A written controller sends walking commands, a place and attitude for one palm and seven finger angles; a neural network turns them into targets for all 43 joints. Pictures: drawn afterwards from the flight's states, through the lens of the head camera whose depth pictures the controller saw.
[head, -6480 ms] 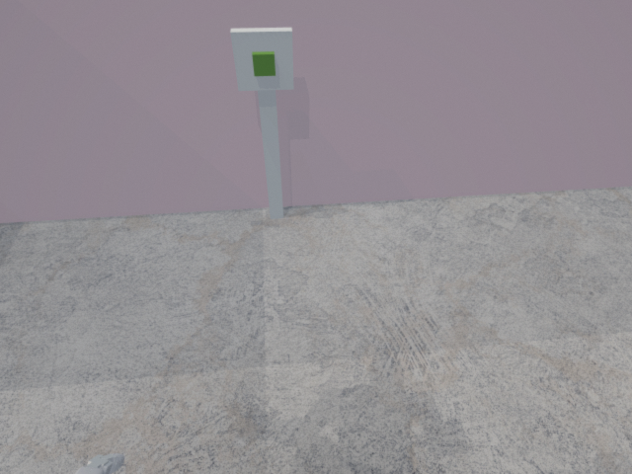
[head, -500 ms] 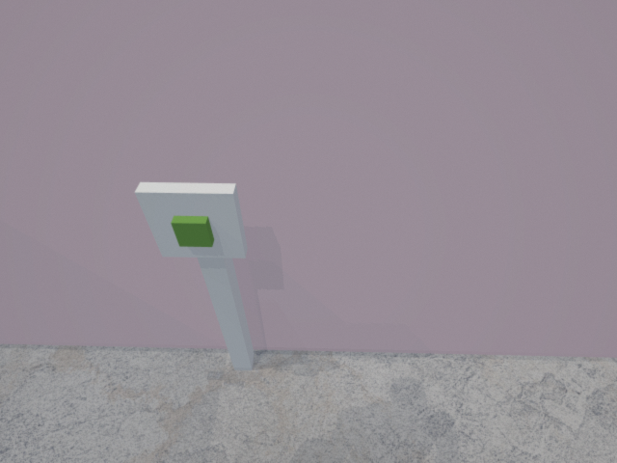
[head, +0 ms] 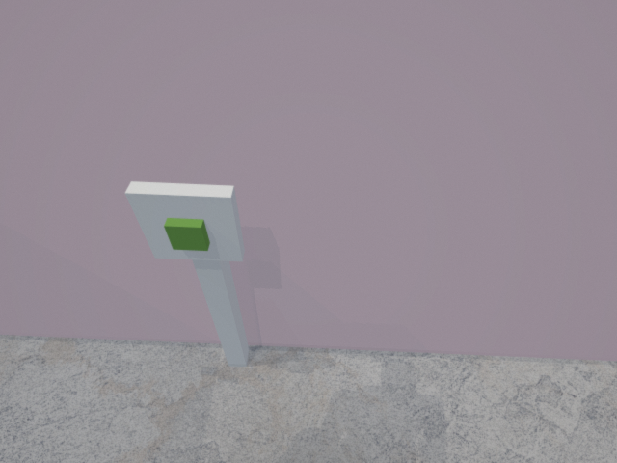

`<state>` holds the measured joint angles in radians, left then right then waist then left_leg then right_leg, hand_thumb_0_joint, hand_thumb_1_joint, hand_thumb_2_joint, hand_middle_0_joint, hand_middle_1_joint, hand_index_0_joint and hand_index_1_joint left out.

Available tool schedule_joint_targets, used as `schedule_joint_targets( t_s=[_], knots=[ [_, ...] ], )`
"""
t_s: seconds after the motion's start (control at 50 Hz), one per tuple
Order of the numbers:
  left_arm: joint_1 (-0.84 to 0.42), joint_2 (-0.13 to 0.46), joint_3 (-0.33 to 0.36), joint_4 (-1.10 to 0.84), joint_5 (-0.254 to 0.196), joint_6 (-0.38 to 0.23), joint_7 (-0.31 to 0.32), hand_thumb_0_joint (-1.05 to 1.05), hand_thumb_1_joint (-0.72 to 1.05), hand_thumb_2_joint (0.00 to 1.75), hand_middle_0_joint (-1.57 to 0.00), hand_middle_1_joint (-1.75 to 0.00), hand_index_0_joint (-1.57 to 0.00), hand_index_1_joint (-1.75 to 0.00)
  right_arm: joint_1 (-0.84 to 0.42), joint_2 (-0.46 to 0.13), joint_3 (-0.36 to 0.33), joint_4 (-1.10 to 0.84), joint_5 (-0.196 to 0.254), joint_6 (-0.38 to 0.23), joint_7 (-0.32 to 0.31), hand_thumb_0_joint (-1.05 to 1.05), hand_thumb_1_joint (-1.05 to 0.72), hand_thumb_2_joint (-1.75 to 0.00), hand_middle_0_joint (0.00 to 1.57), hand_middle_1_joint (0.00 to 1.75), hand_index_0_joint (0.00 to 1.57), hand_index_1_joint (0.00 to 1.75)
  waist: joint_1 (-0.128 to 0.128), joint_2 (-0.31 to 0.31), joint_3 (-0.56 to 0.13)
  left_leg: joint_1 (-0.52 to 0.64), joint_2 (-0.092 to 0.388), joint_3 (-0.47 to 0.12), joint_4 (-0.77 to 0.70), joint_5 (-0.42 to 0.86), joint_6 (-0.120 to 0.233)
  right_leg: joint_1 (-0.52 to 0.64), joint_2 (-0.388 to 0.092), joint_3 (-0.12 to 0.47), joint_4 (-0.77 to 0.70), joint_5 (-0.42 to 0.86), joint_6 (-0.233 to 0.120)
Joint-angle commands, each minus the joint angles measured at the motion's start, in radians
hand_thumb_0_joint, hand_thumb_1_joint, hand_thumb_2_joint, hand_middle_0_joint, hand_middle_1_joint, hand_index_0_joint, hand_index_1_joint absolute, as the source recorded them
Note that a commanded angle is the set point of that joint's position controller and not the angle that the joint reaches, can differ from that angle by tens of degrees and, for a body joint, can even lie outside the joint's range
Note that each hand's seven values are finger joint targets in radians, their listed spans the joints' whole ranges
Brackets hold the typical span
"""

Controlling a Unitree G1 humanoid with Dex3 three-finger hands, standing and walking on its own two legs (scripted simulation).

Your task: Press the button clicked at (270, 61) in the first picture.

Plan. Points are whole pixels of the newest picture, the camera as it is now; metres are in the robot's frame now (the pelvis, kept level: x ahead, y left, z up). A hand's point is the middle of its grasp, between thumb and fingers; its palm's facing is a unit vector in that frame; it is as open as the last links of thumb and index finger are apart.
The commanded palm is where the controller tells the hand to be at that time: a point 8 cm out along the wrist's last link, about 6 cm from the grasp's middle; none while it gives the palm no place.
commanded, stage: come to a stop and stand still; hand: left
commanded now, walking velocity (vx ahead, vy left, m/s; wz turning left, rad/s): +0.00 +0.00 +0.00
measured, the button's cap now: (188, 233) +0.50 +0.25 -0.05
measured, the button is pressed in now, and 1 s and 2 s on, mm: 0 0 0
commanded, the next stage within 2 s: look again from close up in 0.60 s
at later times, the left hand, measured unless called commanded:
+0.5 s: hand out of the picture +0.03 +0.17 -0.18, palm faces +0.02 -0.98 -0.19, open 7.4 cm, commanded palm none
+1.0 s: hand out of the picture +0.02 +0.16 -0.18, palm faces +0.03 -0.98 -0.18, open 7.4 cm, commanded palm none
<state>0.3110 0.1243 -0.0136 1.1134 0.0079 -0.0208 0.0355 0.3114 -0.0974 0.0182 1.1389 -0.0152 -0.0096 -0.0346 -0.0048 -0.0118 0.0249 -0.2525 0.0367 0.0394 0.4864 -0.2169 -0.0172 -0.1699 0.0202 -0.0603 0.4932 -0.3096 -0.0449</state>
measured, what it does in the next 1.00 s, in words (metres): stands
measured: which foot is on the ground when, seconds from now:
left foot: down 0.00-1.00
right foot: down 0.00-1.00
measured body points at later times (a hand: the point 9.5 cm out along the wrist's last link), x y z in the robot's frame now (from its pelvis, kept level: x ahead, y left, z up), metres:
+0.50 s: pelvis +0.03 +0.00 +0.00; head +0.04 +0.00 +0.45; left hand +0.03 +0.22 -0.16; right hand +0.04 -0.22 -0.16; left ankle +0.03 +0.13 -0.74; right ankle -0.03 -0.09 -0.74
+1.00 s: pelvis +0.04 +0.00 +0.00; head +0.05 +0.00 +0.45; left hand +0.02 +0.21 -0.16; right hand +0.03 -0.22 -0.16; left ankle +0.03 +0.13 -0.74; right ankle -0.03 -0.09 -0.74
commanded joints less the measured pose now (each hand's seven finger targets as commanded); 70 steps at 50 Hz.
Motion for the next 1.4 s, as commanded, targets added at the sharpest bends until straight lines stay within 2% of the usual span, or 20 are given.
schedule_joint_targets(
  t_s=[0.0, 0.04, 0.1, 0.16, 0.24, 0.34, 0.42, 0.5, 0.7, 1.06, 1.14, 1.22, 1.24, 1.26, 1.28, 1.3, 1.32, 1.34, 1.36, 1.38],
  knots=[
    [0.077, 0.088, 0.022, -0.016, 0.008, -0.010, 0.005, 0.00, 0.90, 0.90, -0.20, -0.30, -0.20, -0.30, 0.057, -0.093, -0.021, -0.026, 0.005, -0.020, -0.001, 0.00, -0.90, -0.90, 0.20, 0.30, 0.20, 0.30, 0.005, 0.014, 0.041, 0.044, 0.071, -0.063, -0.074, 0.130, 0.050, -0.063, -0.111, 0.112, -0.112, 0.176, -0.007],
    [0.076, 0.091, 0.024, -0.016, 0.008, -0.011, 0.006, 0.00, 0.90, 0.90, -0.20, -0.30, -0.20, -0.30, 0.053, -0.099, -0.021, -0.024, 0.005, -0.022, -0.002, 0.00, -0.90, -0.90, 0.20, 0.30, 0.20, 0.30, 0.006, 0.020, 0.034, 0.056, 0.073, -0.059, -0.073, 0.166, 0.051, -0.048, -0.115, 0.105, -0.104, 0.215, -0.003],
    [0.077, 0.094, 0.024, -0.012, 0.009, -0.009, 0.006, 0.00, 0.90, 0.90, -0.20, -0.30, -0.20, -0.30, 0.037, -0.104, -0.022, -0.026, 0.005, -0.020, -0.003, 0.00, -0.90, -0.90, 0.20, 0.30, 0.20, 0.30, 0.008, 0.002, 0.042, 0.063, 0.073, -0.057, -0.074, 0.162, 0.051, -0.048, -0.115, 0.105, -0.108, 0.222, -0.002],
    [0.070, 0.101, 0.025, -0.015, 0.008, -0.008, 0.006, 0.00, 0.90, 0.90, -0.20, -0.30, -0.20, -0.30, 0.026, -0.110, -0.021, -0.029, 0.005, -0.018, -0.003, 0.00, -0.90, -0.90, 0.20, 0.30, 0.20, 0.30, 0.007, 0.013, 0.054, 0.059, 0.070, -0.054, -0.079, 0.151, 0.049, -0.046, -0.118, 0.105, -0.114, 0.216, -0.001],
    [0.072, 0.107, 0.025, -0.014, 0.008, -0.008, 0.005, 0.00, 0.90, 0.90, -0.20, -0.30, -0.20, -0.30, 0.015, -0.121, -0.020, -0.032, 0.005, -0.019, -0.003, 0.00, -0.90, -0.90, 0.20, 0.30, 0.20, 0.30, 0.009, 0.024, 0.032, 0.078, 0.070, -0.054, -0.075, 0.182, 0.050, -0.028, -0.121, 0.107, -0.110, 0.250, 0.000],
    [0.072, 0.113, 0.027, -0.017, 0.008, -0.008, 0.006, 0.00, 0.90, 0.90, -0.20, -0.30, -0.20, -0.30, 0.003, -0.126, -0.020, -0.031, 0.004, -0.019, -0.004, 0.00, -0.90, -0.90, 0.20, 0.30, 0.20, 0.30, 0.011, 0.006, 0.018, 0.091, 0.070, -0.048, -0.068, 0.207, 0.048, -0.006, -0.126, 0.101, -0.109, 0.304, 0.001],
    [0.067, 0.117, 0.027, -0.018, 0.007, -0.008, 0.007, 0.00, 0.90, 0.90, -0.20, -0.30, -0.20, -0.30, 0.001, -0.131, -0.019, -0.027, 0.005, -0.018, -0.006, 0.00, -0.90, -0.90, 0.20, 0.30, 0.20, 0.30, 0.010, 0.008, 0.024, 0.097, 0.070, -0.045, -0.065, 0.231, 0.046, 0.003, -0.128, 0.094, -0.107, 0.346, 0.002],
    [0.062, 0.119, 0.028, -0.020, 0.008, -0.005, 0.007, 0.00, 0.90, 0.90, -0.20, -0.30, -0.20, -0.30, 0.001, -0.128, -0.020, -0.024, 0.004, -0.015, -0.005, 0.00, -0.90, -0.90, 0.20, 0.30, 0.20, 0.30, 0.010, -0.004, 0.039, 0.092, 0.071, -0.049, -0.073, 0.209, 0.046, -0.002, -0.123, 0.095, -0.114, 0.314, 0.001],
    [0.072, 0.120, 0.028, -0.018, 0.006, -0.006, 0.008, 0.00, 0.90, 0.90, -0.20, -0.30, -0.20, -0.30, 0.000, -0.126, -0.020, -0.018, 0.005, -0.014, -0.006, 0.00, -0.90, -0.90, 0.20, 0.30, 0.20, 0.30, 0.012, -0.001, 0.030, 0.104, 0.069, -0.041, -0.069, 0.212, 0.042, 0.011, -0.126, 0.098, -0.120, 0.346, 0.002],
    [0.089, 0.108, 0.027, -0.009, 0.005, -0.006, 0.009, 0.00, 0.90, 0.90, -0.20, -0.30, -0.20, -0.30, 0.014, -0.116, -0.020, -0.006, 0.005, -0.012, -0.009, 0.00, -0.90, -0.90, 0.20, 0.30, 0.20, 0.30, 0.011, 0.002, 0.049, 0.098, 0.068, -0.044, -0.081, 0.187, 0.041, 0.003, -0.127, 0.101, -0.137, 0.308, 0.001],
    [0.091, 0.106, 0.028, -0.009, 0.005, -0.007, 0.010, 0.00, 0.90, 0.90, -0.20, -0.30, -0.20, -0.30, 0.019, -0.116, -0.020, -0.004, 0.005, -0.015, -0.010, 0.00, -0.90, -0.90, 0.20, 0.30, 0.20, 0.30, 0.011, 0.006, 0.032, 0.108, 0.070, -0.045, -0.077, 0.217, 0.042, 0.017, -0.126, 0.098, -0.130, 0.337, 0.000],
    [0.100, 0.102, 0.028, -0.004, 0.006, -0.007, 0.010, 0.00, 0.90, 0.90, -0.20, -0.30, -0.20, -0.30, 0.019, -0.112, -0.019, -0.004, 0.006, -0.015, -0.010, 0.00, -0.90, -0.90, 0.20, 0.30, 0.20, 0.30, 0.015, 0.002, 0.049, 0.104, 0.070, -0.047, -0.080, 0.217, 0.043, 0.010, -0.127, 0.094, -0.137, 0.331, 0.003],
    [0.177, 0.128, 0.031, 0.022, 0.018, -0.037, 0.046, 0.00, 0.90, 0.90, -0.20, -0.30, -0.20, -0.30, -0.105, -0.151, -0.028, -0.086, 0.015, -0.023, 0.004, 0.00, -0.90, -0.90, 0.20, 0.30, 0.20, 0.30, 0.054, -0.010, 0.099, -0.012, 0.054, 0.004, 0.169, 0.151, 0.012, -0.043, -0.202, 0.210, -0.166, 0.821, 0.073],
    [-0.590, 0.305, 0.029, -1.547, -0.199, -0.246, 0.024, 0.00, 0.90, 0.90, -0.23, -0.33, -0.23, -0.33, -0.046, -0.341, -0.045, -0.430, 0.045, -0.177, -0.035, 0.00, -0.90, -0.90, 0.20, 0.30, 0.20, 0.30, -0.102, 0.189, -0.377, 0.259, -0.030, 0.005, -0.013, 0.282, 0.066, 0.039, -0.121, 0.115, -0.033, 0.667, 0.021],
    [-0.211, 0.265, 0.086, -1.270, -0.116, -0.198, 0.082, 0.00, 0.90, 0.90, -0.25, -0.36, -0.25, -0.36, -0.106, -0.247, -0.037, -0.365, 0.032, -0.255, -0.065, 0.00, -0.90, -0.90, 0.20, 0.30, 0.20, 0.30, 0.006, 0.334, -0.416, 0.338, -0.002, -0.010, -0.039, 0.442, 0.068, 0.013, -0.044, 0.075, 0.037, 0.396, -0.003],
    [0.050, 0.067, -0.003, -1.090, -0.145, -0.074, 0.116, 0.00, 0.90, 0.90, -0.28, -0.39, -0.28, -0.39, -0.100, -0.207, -0.060, -0.369, 0.062, -0.274, -0.060, 0.00, -0.90, -0.90, 0.20, 0.30, 0.20, 0.30, -0.025, 0.212, -0.220, 0.211, 0.031, -0.042, -0.030, 0.461, 0.052, -0.103, -0.040, -0.008, 0.053, 0.235, 0.022],
    [0.044, -0.062, -0.091, -1.074, -0.160, -0.060, 0.093, 0.00, 0.90, 0.90, -0.31, -0.42, -0.31, -0.42, -0.090, -0.219, -0.054, -0.354, 0.071, -0.280, -0.055, 0.00, -0.90, -0.90, 0.20, 0.30, 0.20, 0.30, -0.025, 0.101, -0.120, 0.125, 0.015, -0.038, 0.019, 0.363, 0.053, -0.142, -0.042, -0.023, 0.030, 0.247, 0.033],
    [0.006, -0.012, -0.076, -1.140, -0.176, -0.103, 0.076, 0.00, 0.90, 0.90, -0.34, -0.45, -0.34, -0.45, -0.119, -0.256, -0.065, -0.404, 0.068, -0.294, -0.056, 0.00, -0.90, -0.90, 0.20, 0.30, 0.20, 0.30, -0.042, 0.014, -0.054, 0.058, -0.002, -0.049, 0.061, 0.249, 0.061, -0.211, -0.042, -0.023, 0.024, 0.257, 0.044],
    [0.008, 0.029, -0.048, -1.130, -0.168, -0.151, 0.058, 0.00, 0.90, 0.90, -0.36, -0.48, -0.36, -0.48, -0.103, -0.287, -0.077, -0.421, 0.049, -0.304, -0.056, 0.00, -0.90, -0.90, 0.20, 0.30, 0.20, 0.30, -0.078, -0.108, -0.091, 0.013, -0.016, -0.052, 0.117, 0.182, 0.065, -0.280, -0.040, -0.020, 0.045, 0.231, 0.054],
    [0.041, -0.015, -0.059, -1.063, -0.162, -0.199, 0.034, 0.00, 0.90, 0.90, -0.39, -0.51, -0.39, -0.51, -0.096, -0.281, -0.081, -0.447, 0.031, -0.309, -0.053, 0.00, -0.90, -0.90, 0.20, 0.30, 0.20, 0.30, -0.087, -0.211, -0.072, -0.071, -0.025, -0.066, 0.179, 0.125, 0.062, -0.370, -0.038, -0.031, 0.094, 0.185, 0.063]
  ],
)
